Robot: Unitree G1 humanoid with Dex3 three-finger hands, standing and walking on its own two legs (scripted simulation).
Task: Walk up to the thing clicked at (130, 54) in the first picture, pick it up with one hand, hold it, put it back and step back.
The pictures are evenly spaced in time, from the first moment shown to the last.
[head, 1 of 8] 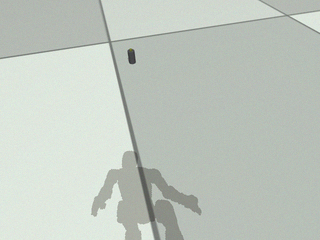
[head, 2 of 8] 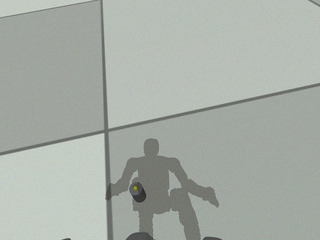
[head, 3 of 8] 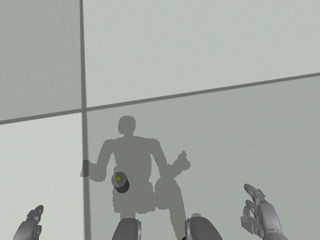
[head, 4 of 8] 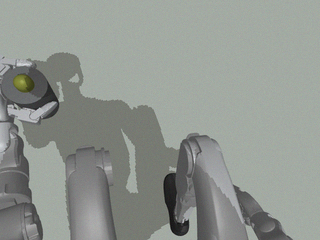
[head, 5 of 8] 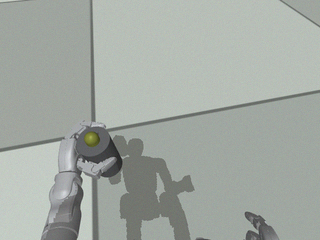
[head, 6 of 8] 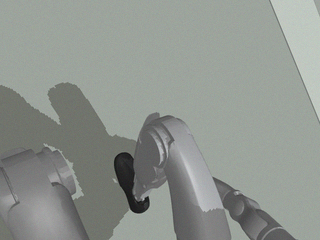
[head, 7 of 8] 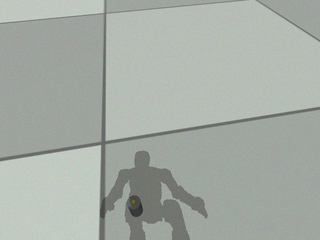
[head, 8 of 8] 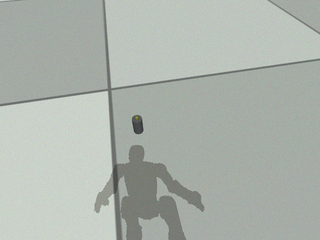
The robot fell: no
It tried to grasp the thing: yes
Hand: left
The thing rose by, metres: 0.69
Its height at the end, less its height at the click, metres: +0.00
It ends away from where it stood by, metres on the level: 0.02
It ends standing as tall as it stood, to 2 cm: yes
